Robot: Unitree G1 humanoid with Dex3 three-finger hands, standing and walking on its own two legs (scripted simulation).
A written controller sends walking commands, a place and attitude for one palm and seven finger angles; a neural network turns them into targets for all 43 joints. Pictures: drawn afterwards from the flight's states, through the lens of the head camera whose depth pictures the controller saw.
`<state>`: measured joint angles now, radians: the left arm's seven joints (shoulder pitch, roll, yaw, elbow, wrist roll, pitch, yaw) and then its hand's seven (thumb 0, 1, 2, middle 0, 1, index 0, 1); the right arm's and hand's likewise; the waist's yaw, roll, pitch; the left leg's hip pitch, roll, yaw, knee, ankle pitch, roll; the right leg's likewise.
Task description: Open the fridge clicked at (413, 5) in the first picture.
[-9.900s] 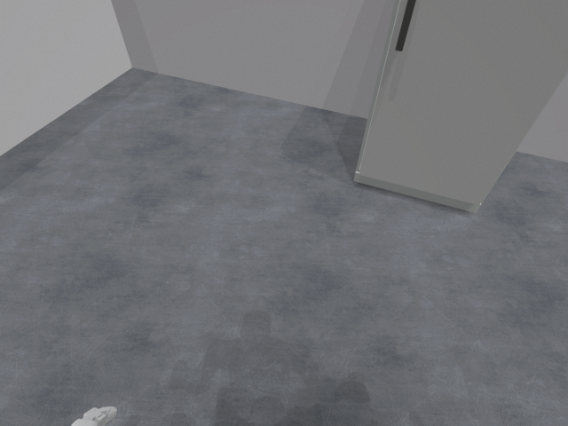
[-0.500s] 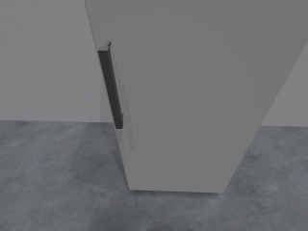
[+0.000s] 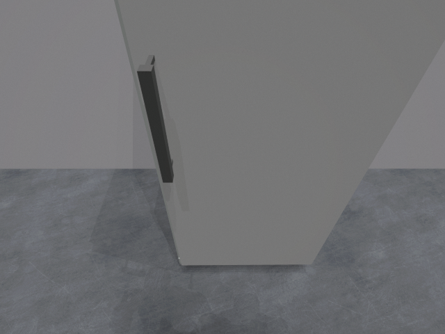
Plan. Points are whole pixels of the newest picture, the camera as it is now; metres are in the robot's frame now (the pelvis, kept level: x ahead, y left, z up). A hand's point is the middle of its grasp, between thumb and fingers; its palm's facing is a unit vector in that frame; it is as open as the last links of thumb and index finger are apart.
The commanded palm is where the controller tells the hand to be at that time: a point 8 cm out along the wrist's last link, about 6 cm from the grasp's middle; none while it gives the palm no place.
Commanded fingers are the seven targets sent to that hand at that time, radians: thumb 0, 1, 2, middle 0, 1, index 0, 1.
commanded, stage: come to a stop and stand still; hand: left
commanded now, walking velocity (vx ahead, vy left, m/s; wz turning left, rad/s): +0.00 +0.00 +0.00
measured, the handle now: (160, 126) +0.50 +0.15 +0.11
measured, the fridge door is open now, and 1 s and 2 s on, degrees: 0 0 0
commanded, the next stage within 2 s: look again from close up in 0.08 s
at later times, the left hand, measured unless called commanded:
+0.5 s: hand out of the picture +0.09 +0.23 -0.15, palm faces -0.04 -0.94 -0.35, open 7.4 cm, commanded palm none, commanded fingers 0.00 0.90 0.90 -0.20 -0.30 -0.20 -0.30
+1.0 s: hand out of the picture +0.10 +0.22 -0.14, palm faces -0.03 -0.94 -0.35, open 7.4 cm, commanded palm none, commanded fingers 0.00 0.90 0.90 -0.20 -0.30 -0.20 -0.30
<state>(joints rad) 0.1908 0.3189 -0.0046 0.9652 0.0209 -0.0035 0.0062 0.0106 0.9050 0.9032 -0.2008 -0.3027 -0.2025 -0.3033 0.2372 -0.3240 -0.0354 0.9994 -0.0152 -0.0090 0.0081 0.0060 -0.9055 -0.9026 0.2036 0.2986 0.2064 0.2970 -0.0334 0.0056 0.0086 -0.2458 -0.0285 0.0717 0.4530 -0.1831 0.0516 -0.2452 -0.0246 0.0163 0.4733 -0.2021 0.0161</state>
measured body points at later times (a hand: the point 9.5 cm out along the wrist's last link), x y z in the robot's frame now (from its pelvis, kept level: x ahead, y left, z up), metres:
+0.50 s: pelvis +0.03 -0.01 +0.01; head +0.03 -0.02 +0.46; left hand +0.09 +0.28 -0.12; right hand +0.12 -0.31 -0.13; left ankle +0.04 +0.08 -0.74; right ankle +0.04 -0.14 -0.74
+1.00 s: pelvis +0.03 -0.02 +0.01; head +0.03 -0.03 +0.46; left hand +0.11 +0.27 -0.12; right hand +0.10 -0.32 -0.13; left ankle +0.04 +0.09 -0.74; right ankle +0.04 -0.14 -0.74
